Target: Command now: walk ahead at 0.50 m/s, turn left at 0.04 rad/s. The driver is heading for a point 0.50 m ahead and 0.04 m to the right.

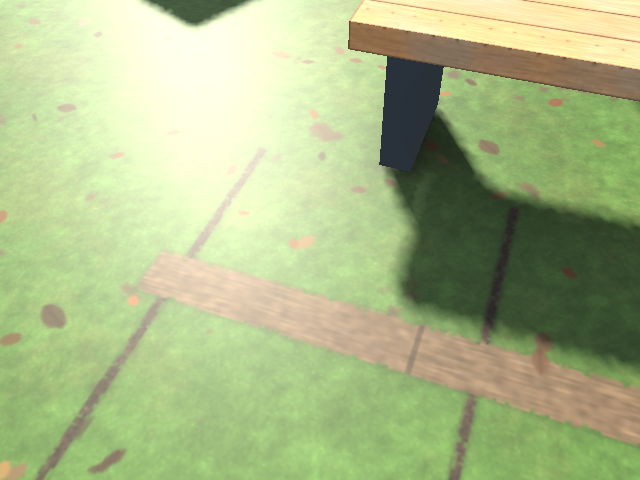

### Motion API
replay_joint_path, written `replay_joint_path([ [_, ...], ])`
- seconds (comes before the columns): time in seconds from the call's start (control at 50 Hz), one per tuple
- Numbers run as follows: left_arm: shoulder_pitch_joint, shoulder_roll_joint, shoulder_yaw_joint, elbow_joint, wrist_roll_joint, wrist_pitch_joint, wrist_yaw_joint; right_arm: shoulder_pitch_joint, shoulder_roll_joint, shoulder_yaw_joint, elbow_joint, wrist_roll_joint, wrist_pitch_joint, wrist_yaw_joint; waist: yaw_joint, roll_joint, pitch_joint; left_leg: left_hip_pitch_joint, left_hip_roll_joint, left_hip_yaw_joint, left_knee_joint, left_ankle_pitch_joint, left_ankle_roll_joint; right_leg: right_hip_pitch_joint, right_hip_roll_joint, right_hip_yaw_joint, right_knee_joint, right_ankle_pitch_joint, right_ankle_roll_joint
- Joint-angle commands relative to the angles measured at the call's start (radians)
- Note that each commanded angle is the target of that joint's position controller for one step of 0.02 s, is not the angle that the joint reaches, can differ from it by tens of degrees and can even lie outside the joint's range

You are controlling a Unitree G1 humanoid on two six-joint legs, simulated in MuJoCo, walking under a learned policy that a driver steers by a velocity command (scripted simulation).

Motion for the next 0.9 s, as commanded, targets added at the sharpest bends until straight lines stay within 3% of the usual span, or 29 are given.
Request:
replay_joint_path([
  [0.02,-0.067,0.147,0.025,-0.077,0.000,-0.019,0.008,-0.084,-0.037,-0.006,-0.088,0.000,-0.006,-0.004,-0.026,-0.079,0.053,-0.026,0.030,0.007,-0.159,0.150,-0.016,-0.020,-0.263,0.189,-0.153,0.158,-0.110],
  [0.12,0.057,0.153,0.026,-0.038,-0.020,-0.006,0.014,-0.240,-0.029,0.001,-0.142,0.018,0.003,0.014,0.038,-0.072,0.079,0.022,-0.012,0.034,-0.434,0.199,-0.012,0.147,-0.266,0.157,-0.138,0.240,-0.077],
  [0.2,0.108,0.168,0.036,-0.019,-0.018,0.021,0.014,-0.341,-0.026,0.009,-0.190,0.020,-0.006,0.038,0.069,-0.089,0.122,0.000,-0.039,0.055,-0.550,0.089,0.007,0.311,-0.313,0.168,-0.059,0.331,-0.091],
  [0.24,0.084,0.189,0.045,-0.023,-0.016,0.029,0.018,-0.337,-0.044,0.005,-0.201,0.019,-0.015,0.050,0.043,-0.106,0.112,0.106,-0.072,0.081,-0.601,0.010,0.032,0.314,-0.322,0.162,0.002,0.493,-0.084],
  [0.26,0.065,0.204,0.050,-0.027,-0.016,0.030,0.019,-0.289,-0.067,-0.005,-0.193,0.016,-0.018,0.050,0.010,-0.127,0.077,0.211,-0.102,0.100,-0.616,-0.018,0.049,0.310,-0.320,0.159,0.058,0.647,-0.076],
  [0.28,0.037,0.211,0.052,-0.034,-0.021,0.031,0.020,-0.179,-0.099,-0.022,-0.163,0.011,-0.020,0.047,-0.051,-0.139,0.017,0.372,-0.134,0.123,-0.656,-0.006,0.073,0.293,-0.295,0.136,0.166,0.782,-0.058],
  [0.3,-0.001,0.199,0.049,-0.052,-0.015,0.029,0.019,0.024,-0.157,-0.049,-0.101,0.006,-0.021,0.037,-0.135,-0.138,-0.097,0.683,-0.107,0.084,-0.615,0.068,0.117,0.152,-0.251,0.105,0.362,0.775,-0.029],
  [0.32,-0.025,0.176,0.039,-0.091,0.007,0.019,0.020,0.251,-0.252,-0.074,-0.061,-0.011,-0.015,0.020,-0.201,-0.003,-0.269,1.040,0.118,-0.177,-0.566,0.183,0.189,-0.117,-0.168,0.053,0.705,0.358,0.009],
  [0.34,0.103,0.060,0.005,-0.084,-0.006,-0.009,0.000,0.258,-0.261,-0.067,-0.051,-0.008,-0.012,0.024,-0.122,0.247,-0.387,1.321,0.306,-0.611,-0.684,0.053,0.351,-0.486,-0.011,0.148,0.990,-0.402,0.054],
  [0.36,0.038,0.151,0.031,-0.072,-0.037,-0.030,-0.007,0.249,-0.178,-0.052,-0.060,-0.006,-0.002,0.015,-0.158,0.154,-0.326,1.263,0.271,-0.599,-0.743,-0.052,0.310,-0.597,-0.060,0.253,1.099,-0.400,0.044],
  [0.38,-0.058,0.182,0.041,-0.106,-0.056,-0.033,-0.006,0.143,-0.144,-0.043,-0.079,-0.003,-0.002,0.008,-0.137,0.099,-0.170,1.094,0.244,-0.426,-0.774,-0.022,0.259,-0.641,-0.109,0.218,1.101,-0.298,0.042],
  [0.4,-0.111,0.178,0.045,-0.120,-0.050,-0.027,0.004,0.057,-0.115,-0.032,-0.094,-0.003,-0.007,0.010,-0.092,-0.005,-0.092,0.915,0.211,-0.316,-0.817,0.038,0.227,-0.591,-0.159,0.191,1.054,-0.211,0.046],
  [0.42,-0.129,0.171,0.054,-0.126,-0.033,-0.013,0.013,0.012,-0.086,-0.026,-0.095,-0.010,-0.014,0.015,-0.058,-0.019,-0.033,0.780,0.180,-0.241,-0.861,0.061,0.207,-0.539,-0.185,0.188,1.003,-0.166,0.052],
  [0.46,-0.080,0.123,0.055,-0.127,-0.033,0.021,0.016,0.000,-0.058,-0.021,-0.075,-0.021,-0.024,0.023,-0.008,0.038,0.001,0.651,0.145,-0.146,-0.925,0.043,0.186,-0.458,-0.214,0.203,0.957,-0.127,0.052],
  [0.48,-0.080,0.110,0.054,-0.133,-0.034,0.031,0.017,0.011,-0.069,-0.025,-0.063,-0.021,-0.028,0.023,0.000,0.043,0.021,0.621,0.141,-0.105,-0.947,0.068,0.186,-0.469,-0.218,0.205,0.943,-0.111,0.053],
  [0.52,-0.126,0.115,0.058,-0.160,-0.020,0.037,0.022,0.034,-0.103,-0.030,-0.042,-0.029,-0.030,0.014,0.012,0.021,0.062,0.581,0.129,-0.030,-0.944,0.311,0.188,-0.495,-0.203,0.206,0.870,-0.050,0.070],
  [0.58,-0.193,0.092,0.045,-0.184,0.001,0.030,0.011,0.025,-0.123,-0.029,-0.033,-0.023,-0.019,-0.002,0.014,0.026,0.058,0.550,0.062,0.103,-0.911,0.486,0.153,-0.420,-0.179,0.144,0.608,0.126,0.083],
  [0.64,-0.304,0.078,0.029,-0.208,0.003,0.029,-0.005,0.080,-0.151,-0.032,-0.005,-0.007,-0.010,-0.011,-0.037,0.028,0.037,0.600,0.056,0.121,-0.880,0.481,0.141,-0.337,-0.142,0.101,0.409,0.248,0.083],
  [0.72,-0.327,0.130,0.038,-0.225,0.008,0.032,-0.017,0.088,-0.169,-0.041,0.024,0.012,0.009,-0.016,-0.029,0.060,0.014,0.736,0.113,0.065,-0.752,0.470,0.117,-0.301,-0.119,0.113,0.282,0.157,0.046],
  [0.74,-0.285,0.145,0.045,-0.212,0.011,0.028,-0.018,0.074,-0.166,-0.041,0.026,0.018,0.014,-0.019,0.001,0.049,-0.004,0.746,0.096,0.067,-0.689,0.449,0.094,-0.230,-0.099,0.100,0.205,0.198,0.028],
  [0.76,-0.229,0.184,0.060,-0.185,0.017,0.025,-0.014,0.101,-0.155,-0.039,0.032,0.013,0.015,-0.019,0.011,0.016,-0.038,0.747,0.041,0.082,-0.590,0.432,0.061,-0.123,-0.078,0.090,0.145,0.346,0.007],
  [0.78,-0.146,0.255,0.077,-0.172,0.028,0.021,-0.006,0.134,-0.131,-0.031,0.027,-0.010,0.009,-0.020,0.018,-0.063,-0.125,0.641,-0.025,0.129,-0.418,0.239,0.009,0.080,-0.193,0.194,0.221,0.832,-0.035],
  [0.8,-0.108,0.255,0.067,-0.160,0.042,0.027,0.000,0.283,-0.025,0.005,0.052,-0.018,0.003,-0.009,-0.024,-0.251,-0.271,0.383,-0.112,0.107,-0.144,-0.305,-0.058,0.396,-0.424,0.430,0.269,1.090,-0.235],
  [0.82,-0.081,0.167,0.043,-0.153,0.019,0.035,-0.004,0.267,-0.060,0.000,0.065,-0.005,0.013,-0.003,0.001,-0.266,-0.347,0.351,-0.120,0.006,-0.022,-0.613,-0.087,0.382,-0.461,0.522,0.205,1.001,-0.288],
  [0.84,-0.137,0.155,0.037,-0.166,0.011,0.041,-0.009,0.214,-0.112,-0.015,0.052,0.016,0.029,-0.003,-0.003,-0.208,-0.289,0.312,-0.085,-0.029,0.031,-0.620,-0.089,0.300,-0.418,0.477,0.172,0.762,-0.253],
  [0.86,-0.203,0.153,0.037,-0.182,0.015,0.046,-0.007,0.148,-0.111,-0.017,0.043,0.019,0.049,-0.014,-0.011,-0.132,-0.215,0.282,-0.062,-0.020,0.023,-0.582,-0.085,0.199,-0.380,0.444,0.138,0.538,-0.207],
  [0.88,-0.270,0.148,0.034,-0.195,0.015,0.051,-0.002,0.101,-0.112,-0.022,0.034,0.008,0.068,-0.027,-0.026,-0.101,-0.128,0.289,-0.046,-0.013,-0.031,-0.541,-0.086,0.062,-0.354,0.407,0.088,0.369,-0.175],
  [0.9,-0.324,0.151,0.035,-0.205,0.020,0.056,0.007,0.091,-0.115,-0.026,0.031,0.001,0.084,-0.038,-0.051,-0.124,-0.094,0.348,-0.029,-0.013,-0.098,-0.487,-0.086,-0.048,-0.327,0.379,0.045,0.229,-0.146],
])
